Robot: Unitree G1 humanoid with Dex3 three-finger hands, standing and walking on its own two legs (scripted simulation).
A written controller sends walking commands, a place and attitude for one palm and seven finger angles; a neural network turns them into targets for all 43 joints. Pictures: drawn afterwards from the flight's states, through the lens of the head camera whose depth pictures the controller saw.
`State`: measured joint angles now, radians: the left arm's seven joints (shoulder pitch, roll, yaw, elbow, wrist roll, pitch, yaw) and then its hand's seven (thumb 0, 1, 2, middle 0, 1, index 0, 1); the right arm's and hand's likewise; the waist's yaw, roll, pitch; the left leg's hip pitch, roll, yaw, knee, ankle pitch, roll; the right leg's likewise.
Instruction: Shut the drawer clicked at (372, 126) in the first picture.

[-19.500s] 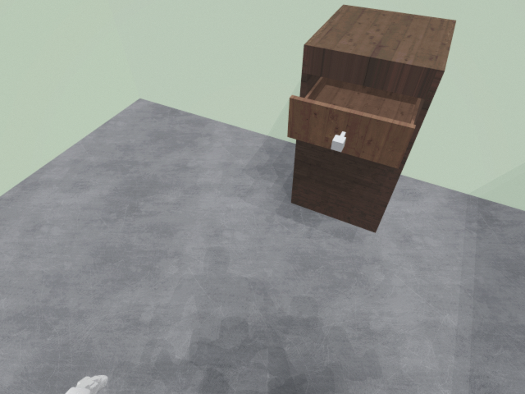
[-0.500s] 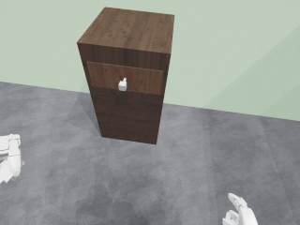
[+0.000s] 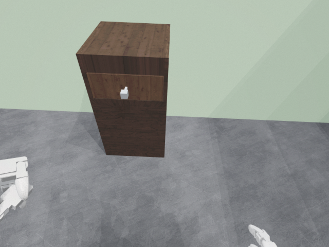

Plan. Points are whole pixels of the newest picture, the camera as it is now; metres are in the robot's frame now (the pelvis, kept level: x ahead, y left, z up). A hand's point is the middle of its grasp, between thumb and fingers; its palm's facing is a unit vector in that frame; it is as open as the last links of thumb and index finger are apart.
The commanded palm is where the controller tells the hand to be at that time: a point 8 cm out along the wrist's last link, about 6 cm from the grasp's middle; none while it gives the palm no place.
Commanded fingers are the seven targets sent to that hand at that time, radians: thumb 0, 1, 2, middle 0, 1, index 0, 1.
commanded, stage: stop stepping back and stand still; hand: left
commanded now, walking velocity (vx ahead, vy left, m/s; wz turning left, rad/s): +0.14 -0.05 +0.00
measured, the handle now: (125, 92) +0.87 +0.22 -0.14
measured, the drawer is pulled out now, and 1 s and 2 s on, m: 0.00 0.00 0.00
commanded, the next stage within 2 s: let the arm hang, fingers relaxed in 0.42 s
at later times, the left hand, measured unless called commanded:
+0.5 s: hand (28, 192) +0.18 +0.24 +0.15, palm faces +0.38 -0.82 -0.42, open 3.2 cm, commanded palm none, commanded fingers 0.00 0.90 0.90 -1.40 -1.60 -1.40 -1.60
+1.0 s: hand out of the picture -0.01 +0.22 -0.17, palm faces +0.04 -0.97 -0.23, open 4.3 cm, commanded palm none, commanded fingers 0.00 0.90 0.90 -0.40 -0.52 -0.40 -0.52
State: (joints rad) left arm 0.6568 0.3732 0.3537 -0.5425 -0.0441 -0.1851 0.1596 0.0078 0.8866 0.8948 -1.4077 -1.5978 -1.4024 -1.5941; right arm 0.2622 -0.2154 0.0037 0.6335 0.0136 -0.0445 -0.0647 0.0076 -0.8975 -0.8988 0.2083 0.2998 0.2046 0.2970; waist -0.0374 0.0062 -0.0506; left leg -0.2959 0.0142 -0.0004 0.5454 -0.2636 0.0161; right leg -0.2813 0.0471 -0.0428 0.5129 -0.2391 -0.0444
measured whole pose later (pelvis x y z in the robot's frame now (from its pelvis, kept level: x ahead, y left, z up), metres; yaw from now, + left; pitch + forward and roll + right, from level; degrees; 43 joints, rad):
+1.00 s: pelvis -0.01 +0.02 +0.01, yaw +2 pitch -1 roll -1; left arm 0.30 0.23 0.01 1.00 0.02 0.03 0.02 0.01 0.91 0.89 -0.76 -0.96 -0.76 -0.92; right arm 0.28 -0.19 0.00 1.00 -0.02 0.03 -0.02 0.00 -0.90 -0.90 0.20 0.30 0.20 0.30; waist 0.01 -0.02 0.07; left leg -0.23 -0.03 -0.01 0.46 -0.22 0.04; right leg -0.22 0.00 -0.05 0.43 -0.19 -0.02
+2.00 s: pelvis +0.01 +0.00 +0.01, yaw +1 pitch -2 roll +0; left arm 0.30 0.12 0.01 1.15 0.01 -0.01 0.04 0.00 0.91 0.90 -0.20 -0.30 -0.19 -0.29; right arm 0.32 -0.11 -0.01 1.13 -0.01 -0.01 -0.04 0.00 -0.90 -0.90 0.20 0.30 0.20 0.30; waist -0.01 0.00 0.05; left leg -0.17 -0.02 0.01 0.41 -0.22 0.01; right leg -0.19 0.02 -0.03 0.43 -0.21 -0.04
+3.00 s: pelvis +0.02 -0.02 +0.01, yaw +1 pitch -1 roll +0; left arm 0.28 0.12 0.01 1.15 0.01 -0.02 0.04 0.00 0.91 0.90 -0.20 -0.30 -0.19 -0.29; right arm 0.31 -0.12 -0.01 1.14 -0.01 0.00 -0.05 0.00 -0.90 -0.90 0.20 0.30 0.20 0.30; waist -0.01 0.01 0.05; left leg -0.14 0.01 0.00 0.40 -0.23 -0.01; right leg -0.17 0.05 -0.05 0.41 -0.22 -0.06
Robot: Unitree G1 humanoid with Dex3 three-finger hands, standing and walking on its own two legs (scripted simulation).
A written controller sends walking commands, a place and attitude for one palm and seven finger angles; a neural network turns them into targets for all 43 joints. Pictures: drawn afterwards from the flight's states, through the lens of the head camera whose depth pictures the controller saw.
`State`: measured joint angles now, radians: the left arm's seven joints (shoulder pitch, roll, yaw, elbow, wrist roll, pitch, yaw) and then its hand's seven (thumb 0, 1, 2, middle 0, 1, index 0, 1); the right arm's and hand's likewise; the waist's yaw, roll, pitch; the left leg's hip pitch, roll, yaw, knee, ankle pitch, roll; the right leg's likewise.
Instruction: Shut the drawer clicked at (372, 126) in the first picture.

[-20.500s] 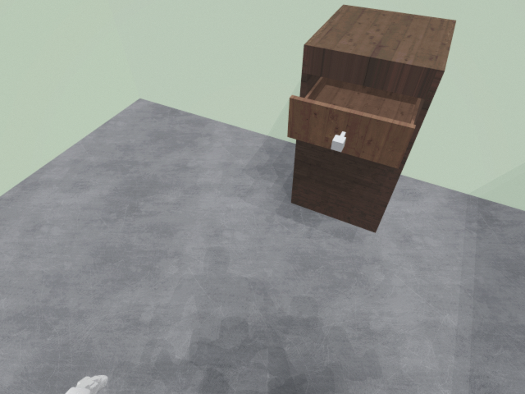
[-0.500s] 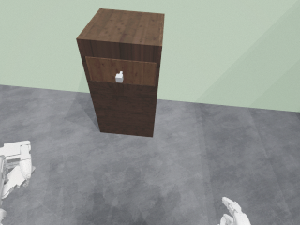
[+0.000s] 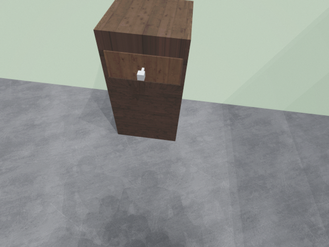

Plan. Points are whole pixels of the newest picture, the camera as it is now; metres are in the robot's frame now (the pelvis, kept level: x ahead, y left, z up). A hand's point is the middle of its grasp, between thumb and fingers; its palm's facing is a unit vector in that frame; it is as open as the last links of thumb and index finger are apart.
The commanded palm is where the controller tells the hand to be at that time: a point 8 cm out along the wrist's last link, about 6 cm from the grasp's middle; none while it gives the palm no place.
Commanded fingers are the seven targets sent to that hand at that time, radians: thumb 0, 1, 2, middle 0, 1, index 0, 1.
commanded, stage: let the arm hang, fingers relaxed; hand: left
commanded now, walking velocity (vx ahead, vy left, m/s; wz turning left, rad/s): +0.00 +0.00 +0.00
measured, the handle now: (141, 73) +0.89 +0.17 -0.15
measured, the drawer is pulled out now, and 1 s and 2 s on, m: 0.00 0.00 0.00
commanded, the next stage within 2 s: look to check the result in 0.62 s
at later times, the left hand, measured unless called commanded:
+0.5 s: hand out of the picture +0.01 +0.16 -0.18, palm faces -0.01 -0.98 -0.18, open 7.3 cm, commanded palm none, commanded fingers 0.00 0.90 0.90 -0.20 -0.30 -0.20 -0.30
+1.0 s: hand out of the picture +0.00 +0.14 -0.17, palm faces +0.02 -0.98 -0.17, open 7.4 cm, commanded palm none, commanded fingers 0.00 0.90 0.90 -0.20 -0.30 -0.20 -0.30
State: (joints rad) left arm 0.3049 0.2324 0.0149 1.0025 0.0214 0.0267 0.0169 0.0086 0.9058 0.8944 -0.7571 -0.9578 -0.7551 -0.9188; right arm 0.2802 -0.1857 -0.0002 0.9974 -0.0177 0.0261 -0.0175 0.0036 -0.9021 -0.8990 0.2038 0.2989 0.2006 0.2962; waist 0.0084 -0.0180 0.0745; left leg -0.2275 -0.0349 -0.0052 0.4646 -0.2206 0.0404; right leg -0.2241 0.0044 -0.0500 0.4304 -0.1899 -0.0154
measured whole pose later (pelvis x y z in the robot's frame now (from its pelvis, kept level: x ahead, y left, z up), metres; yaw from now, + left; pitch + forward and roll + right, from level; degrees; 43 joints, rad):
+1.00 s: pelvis +0.01 -0.02 +0.00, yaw -1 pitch -2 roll +0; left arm 0.30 0.12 0.01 1.15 0.01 -0.01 0.04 0.00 0.91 0.90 -0.20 -0.30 -0.19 -0.29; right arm 0.32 -0.11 -0.01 1.13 -0.01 -0.01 -0.04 0.00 -0.90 -0.90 0.20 0.30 0.20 0.30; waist -0.01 0.00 0.05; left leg -0.17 -0.02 0.01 0.41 -0.22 0.01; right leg -0.19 0.02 -0.03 0.43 -0.21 -0.04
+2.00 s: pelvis +0.03 -0.04 +0.00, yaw -1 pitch -1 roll +0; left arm 0.28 0.12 0.01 1.15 0.01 -0.02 0.04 0.00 0.91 0.90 -0.20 -0.30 -0.19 -0.29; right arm 0.31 -0.12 -0.01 1.14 -0.01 0.00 -0.05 0.00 -0.90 -0.90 0.20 0.30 0.20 0.30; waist -0.01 0.01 0.05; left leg -0.14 0.01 0.00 0.40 -0.23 -0.01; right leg -0.17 0.05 -0.05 0.41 -0.22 -0.06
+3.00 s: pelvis +0.03 -0.04 +0.00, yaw -1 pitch -2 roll +1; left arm 0.26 0.14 0.01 1.14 0.01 -0.02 0.03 0.00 0.91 0.90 -0.20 -0.30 -0.20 -0.29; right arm 0.29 -0.14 -0.01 1.15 -0.01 -0.01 -0.05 0.00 -0.90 -0.90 0.20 0.30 0.20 0.30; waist -0.01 0.01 0.05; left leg -0.12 0.01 0.00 0.37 -0.23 -0.01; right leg -0.15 0.05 -0.04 0.40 -0.22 -0.07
